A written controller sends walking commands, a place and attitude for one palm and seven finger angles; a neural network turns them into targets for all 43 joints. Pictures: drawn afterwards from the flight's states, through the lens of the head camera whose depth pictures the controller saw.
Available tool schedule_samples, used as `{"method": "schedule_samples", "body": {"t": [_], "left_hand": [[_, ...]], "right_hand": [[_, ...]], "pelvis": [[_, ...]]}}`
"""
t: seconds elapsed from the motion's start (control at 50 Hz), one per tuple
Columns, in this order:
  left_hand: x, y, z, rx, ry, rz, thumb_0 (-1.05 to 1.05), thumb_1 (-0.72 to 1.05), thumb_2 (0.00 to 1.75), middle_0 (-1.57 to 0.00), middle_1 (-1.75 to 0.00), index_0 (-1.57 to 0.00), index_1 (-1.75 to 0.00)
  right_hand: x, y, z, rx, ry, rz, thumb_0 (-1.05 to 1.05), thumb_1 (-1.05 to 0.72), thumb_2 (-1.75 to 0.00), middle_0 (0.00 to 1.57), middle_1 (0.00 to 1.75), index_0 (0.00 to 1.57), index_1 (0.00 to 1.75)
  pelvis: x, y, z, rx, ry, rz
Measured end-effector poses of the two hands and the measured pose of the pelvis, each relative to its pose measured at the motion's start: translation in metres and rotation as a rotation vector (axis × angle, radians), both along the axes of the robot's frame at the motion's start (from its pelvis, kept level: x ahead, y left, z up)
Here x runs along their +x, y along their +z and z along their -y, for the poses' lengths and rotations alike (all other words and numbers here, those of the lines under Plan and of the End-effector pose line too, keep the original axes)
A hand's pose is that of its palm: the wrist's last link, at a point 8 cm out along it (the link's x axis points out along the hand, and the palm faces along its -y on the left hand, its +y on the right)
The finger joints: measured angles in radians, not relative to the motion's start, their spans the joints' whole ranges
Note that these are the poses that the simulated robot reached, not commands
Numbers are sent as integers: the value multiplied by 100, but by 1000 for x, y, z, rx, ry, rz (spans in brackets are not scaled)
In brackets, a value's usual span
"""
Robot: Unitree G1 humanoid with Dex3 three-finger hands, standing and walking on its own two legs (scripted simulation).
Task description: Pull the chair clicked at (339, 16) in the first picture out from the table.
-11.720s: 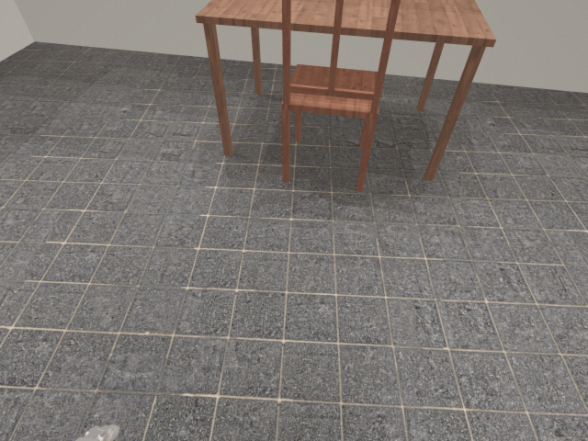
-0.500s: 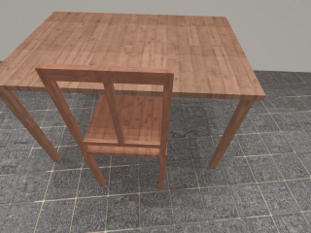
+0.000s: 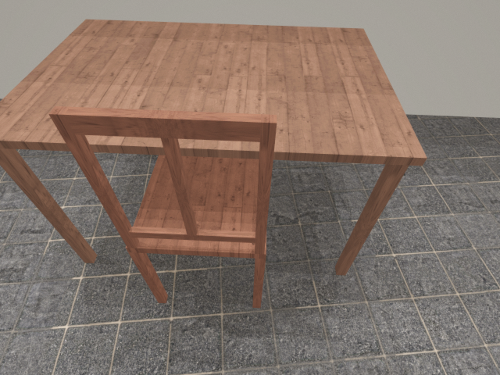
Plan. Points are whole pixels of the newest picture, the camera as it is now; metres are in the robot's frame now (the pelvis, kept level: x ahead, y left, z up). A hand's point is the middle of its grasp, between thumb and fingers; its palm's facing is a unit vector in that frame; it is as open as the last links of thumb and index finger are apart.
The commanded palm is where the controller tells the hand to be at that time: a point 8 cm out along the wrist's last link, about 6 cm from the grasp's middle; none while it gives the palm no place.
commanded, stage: shuffle to correct the standing spot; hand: left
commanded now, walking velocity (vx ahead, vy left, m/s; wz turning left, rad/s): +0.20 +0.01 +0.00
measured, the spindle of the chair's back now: (182, 192) +0.51 +0.19 -0.07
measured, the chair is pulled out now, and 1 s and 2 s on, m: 0.00 0.00 0.00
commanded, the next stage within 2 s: come to a stop and stand still in 0.18 s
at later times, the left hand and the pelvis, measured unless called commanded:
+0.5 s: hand out of the picture +0.04 +0.18 -0.19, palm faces +0.04 -0.98 -0.20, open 7.4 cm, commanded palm none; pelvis +0.05 +0.01 -0.01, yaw +0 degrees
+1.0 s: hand out of the picture +0.06 +0.19 -0.18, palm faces -0.01 -0.97 -0.23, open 7.3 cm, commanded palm none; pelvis +0.01 +0.01 -0.01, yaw +0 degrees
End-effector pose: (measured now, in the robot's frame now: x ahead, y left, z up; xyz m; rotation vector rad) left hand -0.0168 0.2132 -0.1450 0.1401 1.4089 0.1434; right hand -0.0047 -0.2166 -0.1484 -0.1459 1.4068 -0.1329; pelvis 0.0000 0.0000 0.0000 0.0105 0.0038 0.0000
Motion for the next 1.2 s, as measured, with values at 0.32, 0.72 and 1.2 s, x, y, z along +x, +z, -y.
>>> {"method": "schedule_samples", "body": {"t": [0.32,0.72,1.2], "left_hand": [[-6,-17,-4,-31,62,-66,1,91,90,-20,-29,-20,-30],[98,2,-14,64,-14,103,1,92,90,-20,-29,-20,-30],[31,7,-39,59,-50,99,1,91,90,-20,-29,-20,-30]], "right_hand": [[13,-8,-5,-19,-8,-25,1,-91,-90,19,30,20,30],[39,-12,-8,18,-50,-32,2,-91,-90,20,30,20,30],[12,-4,-9,12,12,118,1,-92,-90,20,30,20,30]], "pelvis": [[32,-15,-7,-11,-2,4],[49,-7,4,3,1,-10],[-8,-6,-17,1,-14,31]]}}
